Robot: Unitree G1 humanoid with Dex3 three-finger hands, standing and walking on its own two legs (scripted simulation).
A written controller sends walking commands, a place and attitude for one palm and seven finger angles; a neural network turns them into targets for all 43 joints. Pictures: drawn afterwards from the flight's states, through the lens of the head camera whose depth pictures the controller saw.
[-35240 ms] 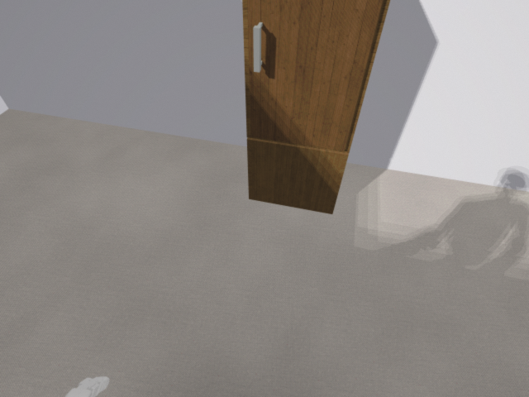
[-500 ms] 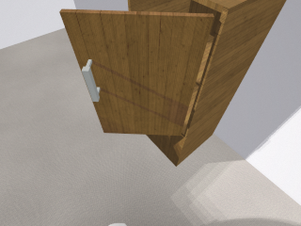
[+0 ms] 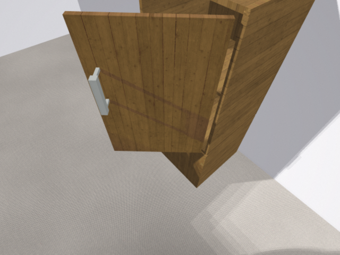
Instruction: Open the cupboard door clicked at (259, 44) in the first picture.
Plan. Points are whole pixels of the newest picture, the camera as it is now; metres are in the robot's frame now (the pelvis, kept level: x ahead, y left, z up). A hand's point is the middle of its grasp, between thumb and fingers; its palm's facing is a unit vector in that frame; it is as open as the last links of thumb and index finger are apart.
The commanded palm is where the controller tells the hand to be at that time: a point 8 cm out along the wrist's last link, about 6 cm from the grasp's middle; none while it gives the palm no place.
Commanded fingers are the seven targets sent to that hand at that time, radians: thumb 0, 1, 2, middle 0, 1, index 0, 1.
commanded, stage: come to a stop and stand still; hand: left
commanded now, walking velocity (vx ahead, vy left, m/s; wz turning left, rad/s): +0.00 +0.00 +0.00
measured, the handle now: (101, 92) +0.53 +0.25 +0.05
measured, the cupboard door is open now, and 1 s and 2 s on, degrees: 48 48 48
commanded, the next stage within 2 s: look again from close up in 0.50 s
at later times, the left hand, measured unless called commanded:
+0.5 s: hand out of the picture +0.00 +0.20 -0.15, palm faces +0.00 -0.97 -0.24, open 7.4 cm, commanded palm none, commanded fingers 0.00 0.90 0.90 -0.20 -0.30 -0.20 -0.30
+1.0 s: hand out of the picture +0.02 +0.20 -0.16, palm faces -0.02 -0.98 -0.22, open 7.4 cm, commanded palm none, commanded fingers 0.00 0.90 0.90 -0.20 -0.30 -0.20 -0.30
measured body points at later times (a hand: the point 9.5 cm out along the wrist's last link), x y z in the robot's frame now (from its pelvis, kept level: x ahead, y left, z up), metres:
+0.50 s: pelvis -0.02 +0.01 +0.01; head -0.02 +0.00 +0.46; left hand +0.00 +0.25 -0.14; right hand +0.00 -0.21 -0.15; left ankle -0.02 +0.12 -0.73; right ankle -0.02 -0.09 -0.73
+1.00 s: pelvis -0.01 +0.01 +0.02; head +0.00 +0.02 +0.46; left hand +0.02 +0.25 -0.14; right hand +0.02 -0.23 -0.14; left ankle -0.02 +0.12 -0.73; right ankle -0.02 -0.09 -0.73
